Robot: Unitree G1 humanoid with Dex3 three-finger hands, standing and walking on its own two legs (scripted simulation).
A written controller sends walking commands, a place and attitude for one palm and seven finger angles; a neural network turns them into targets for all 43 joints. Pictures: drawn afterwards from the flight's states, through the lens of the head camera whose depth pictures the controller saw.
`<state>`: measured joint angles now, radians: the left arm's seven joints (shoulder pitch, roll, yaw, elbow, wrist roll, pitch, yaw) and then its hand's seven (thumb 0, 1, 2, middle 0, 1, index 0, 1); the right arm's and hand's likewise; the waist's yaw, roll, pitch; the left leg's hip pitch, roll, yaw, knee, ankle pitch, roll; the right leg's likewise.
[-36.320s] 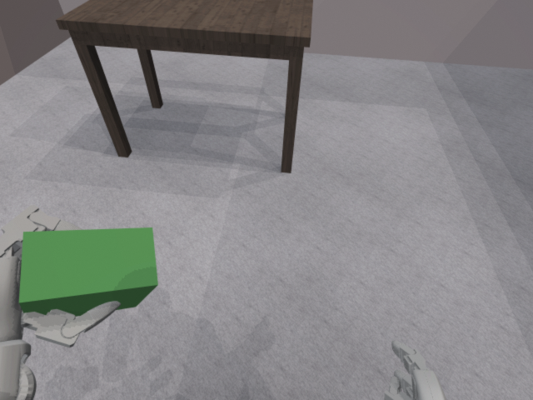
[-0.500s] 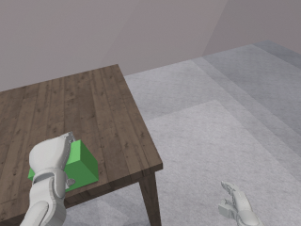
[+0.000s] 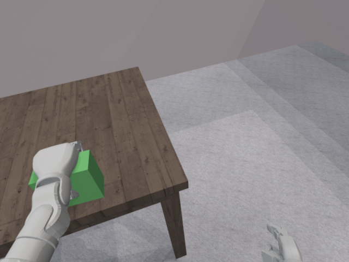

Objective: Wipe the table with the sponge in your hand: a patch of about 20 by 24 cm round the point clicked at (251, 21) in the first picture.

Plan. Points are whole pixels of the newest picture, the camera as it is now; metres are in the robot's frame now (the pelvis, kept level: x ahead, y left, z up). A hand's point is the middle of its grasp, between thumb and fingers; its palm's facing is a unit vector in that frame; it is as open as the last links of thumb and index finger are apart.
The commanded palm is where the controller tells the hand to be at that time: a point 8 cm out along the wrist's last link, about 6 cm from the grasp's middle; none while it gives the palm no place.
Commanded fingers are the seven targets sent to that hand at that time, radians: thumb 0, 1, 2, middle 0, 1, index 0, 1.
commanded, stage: wipe forward along the middle lane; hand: left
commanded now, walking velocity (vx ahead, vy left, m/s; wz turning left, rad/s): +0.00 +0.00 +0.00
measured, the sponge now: (74, 185) +0.26 +0.31 +0.02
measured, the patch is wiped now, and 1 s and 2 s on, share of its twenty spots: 1.00 1.00 1.00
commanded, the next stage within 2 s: slide back across to the first lane in 1.20 s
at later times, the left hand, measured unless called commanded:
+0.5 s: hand (66, 157) +0.31 +0.34 +0.07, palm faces -0.08 +0.03 -1.00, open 10.2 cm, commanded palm +0.30 +0.35 +0.10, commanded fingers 0.00 0.10 1.30 -1.20 -1.60 -1.20 -1.60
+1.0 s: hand (65, 142) +0.36 +0.37 +0.07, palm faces -0.10 +0.05 -0.99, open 10.2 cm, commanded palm +0.35 +0.37 +0.09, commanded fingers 0.00 0.10 1.30 -1.20 -1.60 -1.20 -1.60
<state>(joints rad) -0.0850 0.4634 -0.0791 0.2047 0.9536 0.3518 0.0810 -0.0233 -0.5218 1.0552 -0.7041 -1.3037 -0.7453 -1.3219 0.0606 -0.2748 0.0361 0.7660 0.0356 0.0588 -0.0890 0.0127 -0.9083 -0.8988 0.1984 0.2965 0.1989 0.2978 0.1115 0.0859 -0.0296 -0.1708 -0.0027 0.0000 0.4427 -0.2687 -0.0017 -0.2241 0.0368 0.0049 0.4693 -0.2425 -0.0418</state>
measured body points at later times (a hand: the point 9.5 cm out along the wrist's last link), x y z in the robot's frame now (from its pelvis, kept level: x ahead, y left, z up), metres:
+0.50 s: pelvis -0.02 -0.02 -0.01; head -0.01 -0.04 +0.44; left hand +0.31 +0.33 +0.12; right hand +0.13 -0.27 -0.14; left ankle -0.02 +0.12 -0.74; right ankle +0.00 -0.09 -0.74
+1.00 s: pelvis -0.02 +0.00 -0.01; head +0.02 -0.01 +0.44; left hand +0.36 +0.36 +0.12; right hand +0.10 -0.26 -0.14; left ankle -0.02 +0.12 -0.74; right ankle +0.00 -0.09 -0.74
